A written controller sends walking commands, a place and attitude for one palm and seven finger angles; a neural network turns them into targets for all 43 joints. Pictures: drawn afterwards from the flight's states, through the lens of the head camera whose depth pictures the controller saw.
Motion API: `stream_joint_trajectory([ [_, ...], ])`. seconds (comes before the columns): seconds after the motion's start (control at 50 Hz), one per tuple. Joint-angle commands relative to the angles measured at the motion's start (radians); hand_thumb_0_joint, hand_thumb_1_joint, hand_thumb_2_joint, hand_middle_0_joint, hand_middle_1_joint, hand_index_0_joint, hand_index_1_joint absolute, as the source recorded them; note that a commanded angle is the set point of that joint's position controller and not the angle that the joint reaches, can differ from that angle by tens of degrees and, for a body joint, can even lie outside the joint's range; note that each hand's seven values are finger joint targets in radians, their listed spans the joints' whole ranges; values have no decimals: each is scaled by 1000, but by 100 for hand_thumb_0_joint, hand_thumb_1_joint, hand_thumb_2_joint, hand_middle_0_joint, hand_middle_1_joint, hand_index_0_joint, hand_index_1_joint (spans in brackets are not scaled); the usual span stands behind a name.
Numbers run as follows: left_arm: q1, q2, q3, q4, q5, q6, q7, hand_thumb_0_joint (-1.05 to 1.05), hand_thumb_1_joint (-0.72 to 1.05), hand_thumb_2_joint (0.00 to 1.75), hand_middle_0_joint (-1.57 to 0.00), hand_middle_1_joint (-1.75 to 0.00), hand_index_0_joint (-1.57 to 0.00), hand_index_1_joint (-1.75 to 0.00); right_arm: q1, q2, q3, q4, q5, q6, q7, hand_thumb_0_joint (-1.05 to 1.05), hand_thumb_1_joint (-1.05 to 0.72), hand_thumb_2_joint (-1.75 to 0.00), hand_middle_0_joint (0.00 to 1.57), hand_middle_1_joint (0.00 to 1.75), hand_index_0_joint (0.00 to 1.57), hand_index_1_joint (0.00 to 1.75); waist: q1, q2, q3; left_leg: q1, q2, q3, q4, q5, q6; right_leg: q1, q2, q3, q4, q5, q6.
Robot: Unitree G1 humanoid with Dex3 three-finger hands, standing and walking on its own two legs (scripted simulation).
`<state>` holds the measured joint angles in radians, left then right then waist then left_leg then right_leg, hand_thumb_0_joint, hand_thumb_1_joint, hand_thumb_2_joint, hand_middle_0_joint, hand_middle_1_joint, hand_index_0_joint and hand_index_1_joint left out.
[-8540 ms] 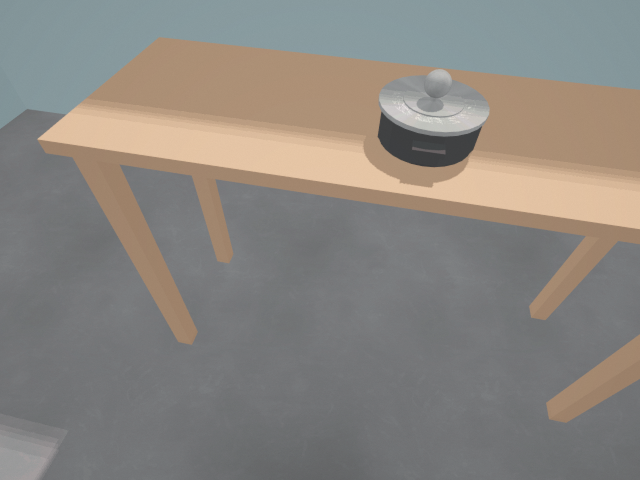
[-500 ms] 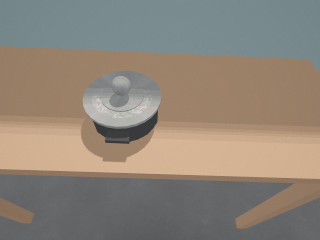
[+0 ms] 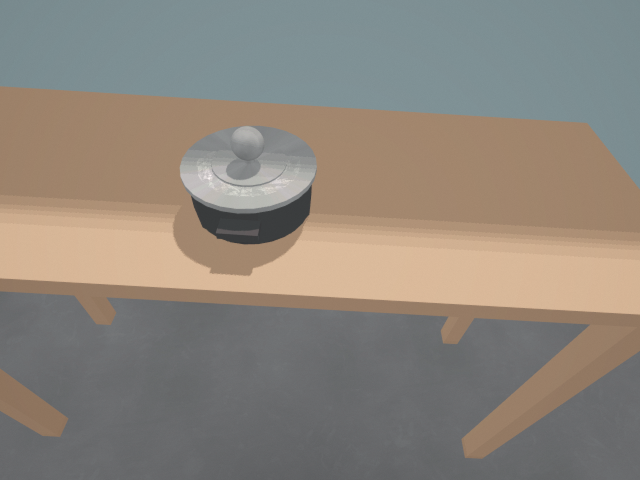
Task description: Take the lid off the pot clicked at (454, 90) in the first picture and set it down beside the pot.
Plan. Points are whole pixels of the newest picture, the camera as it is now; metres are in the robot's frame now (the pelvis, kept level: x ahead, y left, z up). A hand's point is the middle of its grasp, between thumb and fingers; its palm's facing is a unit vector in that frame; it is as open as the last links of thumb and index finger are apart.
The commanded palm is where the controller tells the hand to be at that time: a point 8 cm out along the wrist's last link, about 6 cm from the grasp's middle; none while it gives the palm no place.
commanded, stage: come to a stop and stand still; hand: left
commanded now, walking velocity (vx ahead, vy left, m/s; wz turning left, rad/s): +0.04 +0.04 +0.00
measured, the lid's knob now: (247, 143) +0.48 +0.14 +0.18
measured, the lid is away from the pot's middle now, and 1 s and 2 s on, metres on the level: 0.00 0.00 0.00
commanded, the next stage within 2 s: look again from close up in 1.60 s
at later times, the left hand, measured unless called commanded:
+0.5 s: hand out of the picture +0.02 +0.22 -0.17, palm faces +0.04 -0.97 -0.23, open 7.4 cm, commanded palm none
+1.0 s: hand out of the picture +0.06 +0.20 -0.17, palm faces +0.04 -0.98 -0.21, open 7.3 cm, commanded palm none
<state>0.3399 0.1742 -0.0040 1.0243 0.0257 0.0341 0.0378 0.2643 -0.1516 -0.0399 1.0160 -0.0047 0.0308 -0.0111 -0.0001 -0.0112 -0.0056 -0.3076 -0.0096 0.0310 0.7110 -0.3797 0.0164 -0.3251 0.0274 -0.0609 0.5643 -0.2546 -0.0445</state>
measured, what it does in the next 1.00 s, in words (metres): steps on the spot: left foot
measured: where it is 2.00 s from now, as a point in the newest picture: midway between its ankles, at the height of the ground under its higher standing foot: outside the picture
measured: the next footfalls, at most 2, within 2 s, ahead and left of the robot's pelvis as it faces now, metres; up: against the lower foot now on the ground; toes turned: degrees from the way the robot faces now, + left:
left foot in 0.02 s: +0.01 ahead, +0.10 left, +0.00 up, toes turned +1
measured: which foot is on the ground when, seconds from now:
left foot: up 0.00-0.00, down 0.02-1.00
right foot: down 0.00-1.00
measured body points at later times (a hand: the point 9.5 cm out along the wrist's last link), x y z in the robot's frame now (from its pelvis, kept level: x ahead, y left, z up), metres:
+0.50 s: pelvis +0.02 +0.04 +0.00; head +0.02 +0.03 +0.45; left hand +0.02 +0.27 -0.15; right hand +0.00 -0.16 -0.16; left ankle -0.03 +0.10 -0.73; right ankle +0.03 -0.10 -0.73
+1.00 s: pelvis +0.04 +0.02 +0.01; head +0.07 +0.02 +0.46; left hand +0.06 +0.25 -0.15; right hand +0.05 -0.20 -0.15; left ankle -0.03 +0.10 -0.73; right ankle +0.03 -0.10 -0.73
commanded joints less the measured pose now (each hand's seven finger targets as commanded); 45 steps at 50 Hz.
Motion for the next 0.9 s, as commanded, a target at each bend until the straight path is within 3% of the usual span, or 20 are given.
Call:
stream_joint_trajectory([
  [0.0, 12, 109, 21, -59, -10, -42, 4, 0, 90, 90, -20, -30, -20, -30, 141, -28, 28, 15, -9, -36, -10, 0, -90, -90, 20, 30, 20, 30, 7, 56, 147, 52, 90, -83, -332, 66, 30, -71, -133, 226, -244, -179, -25],
  [0.02, 29, 100, 22, -51, -14, -49, 4, 0, 90, 90, -20, -30, -20, -30, 152, -37, 33, 16, -10, -43, -17, 0, -90, -90, 20, 30, 20, 30, 19, 24, 89, 39, 103, -80, -319, 125, 32, 22, -120, 205, -218, -47, -5],
  [0.06, 39, 88, 14, -20, -17, -41, 5, 0, 90, 90, -20, -30, -20, -30, 125, -38, 36, 28, -9, -63, -17, 0, -90, -90, 20, 30, 20, 30, 33, 142, 25, 3, 139, -144, -376, 170, 43, 138, -117, 141, -153, 60, 3],
  [0.08, 50, 79, 11, -12, -16, -44, 5, 0, 90, 90, -20, -30, -20, -30, 113, -37, 38, 27, -7, -67, -17, 0, -90, -90, 20, 30, 20, 30, 39, 117, 16, -13, 143, -146, -387, 167, 42, 173, -118, 129, -145, 87, 5],
  [0.14, 52, 64, 4, 10, -15, -45, 4, 0, 90, 90, -20, -30, -20, -30, 125, -27, 39, 47, -2, -67, -19, 0, -90, -90, 20, 30, 20, 30, 37, 19, 77, -30, 131, -135, -399, 124, 37, 169, -128, 127, -169, 83, 5],
  [0.16, 50, 55, 2, 13, -14, -43, 5, 0, 90, 90, -20, -30, -20, -30, 135, -29, 41, 52, -3, -67, -20, 0, -90, -90, 20, 30, 20, 30, 32, 37, 110, -40, 129, -132, -406, 102, 35, 145, -129, 131, -170, 65, 4],
  [0.18, 110, 92, 2, 61, -8, -57, 39, 0, 90, 90, -20, -30, -20, -30, -1, -106, 35, -19, 4, -68, -15, 0, -90, -90, 20, 30, 20, 30, 53, 136, 122, -25, 94, -37, -235, 143, -10, 116, -169, 112, -145, 233, 0],
  [0.2, 55, 139, 10, 8, -14, -60, 25, 0, 90, 90, -20, -30, -20, -30, 77, -57, 38, -35, -9, -50, -9, 0, -90, -90, 20, 30, 20, 30, 4, 131, 40, -13, 31, -57, -231, -29, -6, 82, -186, 181, -176, -139, -26],
  [0.22, 7, 131, 13, -10, -11, -58, 17, 0, 90, 90, -20, -30, -20, -30, 135, -58, 39, -30, -16, -52, -6, 0, -90, -90, 20, 30, 20, 30, -21, 107, 46, -19, 49, -90, -266, -48, 13, 17, -167, 168, -139, -248, -36],
  [0.24, -15, 126, 20, -20, -13, -48, 8, 0, 90, 90, -20, -30, -20, -30, 147, -64, 30, -35, -21, -48, -4, 0, -90, -90, 20, 30, 20, 30, -15, 149, -4, -7, 80, -137, -324, -65, 35, 21, -128, 105, -69, -196, -31],
  [0.26, -9, 90, 19, -28, -13, -43, 6, 0, 90, 90, -20, -30, -20, -30, 138, -78, 26, -54, -20, -50, -9, 0, -90, -90, 20, 30, 20, 30, -11, 160, 23, -47, 127, -203, -388, -112, 53, 20, -87, 52, -6, -141, -14],
  [0.28, -4, 58, 10, -24, -9, -43, 4, 0, 90, 90, -20, -30, -20, -30, 118, -83, 24, -65, -15, -55, -13, 0, -90, -90, 20, 30, 20, 30, 4, 119, 68, -83, 150, -246, -424, -85, 68, 31, -70, 34, 9, -71, -4],
  [0.32, 11, 32, 1, -5, -10, -52, 3, 0, 90, 90, -20, -30, -20, -30, 125, -75, 30, -58, -7, -67, -19, 0, -90, -90, 20, 30, 20, 30, 14, 17, 114, -96, 136, -227, -410, 45, 66, 75, -85, 58, -39, 11, -4],
  [0.34, 13, 40, 6, -1, -12, -50, 1, 0, 90, 90, -20, -30, -20, -30, 132, -71, 30, -52, -8, -69, -19, 0, -90, -90, 20, 30, 20, 30, 17, 6, 102, -74, 130, -216, -408, 78, 62, 80, -89, 59, -40, 17, -8],
  [0.42, 27, 31, 10, 14, -18, -55, 9, 0, 90, 90, -20, -30, -20, -30, 146, -72, 33, -21, -8, -79, -27, 0, -90, -90, 20, 30, 20, 30, 7, 17, 94, 29, 110, -165, -363, 309, 42, 81, -108, 86, -54, 97, -9],
  [0.52, 18, 39, 17, 14, -20, -50, 14, 0, 90, 90, -20, -30, -20, -30, 137, -81, 33, 6, -8, -77, -33, 0, -90, -90, 20, 30, 20, 30, -2, 8, 75, 114, 106, -138, -333, 453, 31, 90, -118, 92, -48, 159, -9],
  [0.62, 10, 48, 23, 15, -19, -47, 16, 0, 90, 90, -20, -30, -20, -30, 116, -84, 30, 13, -10, -76, -38, 0, -90, -90, 20, 30, 20, 30, 0, 50, 63, 152, 105, -127, -323, 520, 27, 108, -123, 97, -49, 203, -9],
  [0.66, 2, 51, 24, 12, -19, -44, 15, 0, 90, 90, -20, -30, -20, -30, 106, -88, 28, 14, -9, -73, -39, 0, -90, -90, 20, 30, 20, 30, 1, 22, 62, 156, 108, -124, -318, 513, 28, 115, -127, 95, -53, 226, -11],
  [0.72, -1, 58, 26, 14, -20, -45, 15, 0, 90, 90, -20, -30, -20, -30, 105, -90, 28, 20, -9, -73, -43, 0, -90, -90, 20, 30, 20, 30, -1, 59, 47, 189, 110, -115, -312, 587, 21, 127, -129, 96, -47, 264, -12],
  [0.88, -12, 68, 26, 11, -20, -44, 13, 0, 90, 90, -20, -30, -20, -30, 89, -89, 28, 33, -8, -67, -42, 0, -90, -90, 20, 30, 20, 30, 1, 27, 56, 185, 109, -110, -319, 492, 22, 144, -144, 107, -78, 292, -18],
])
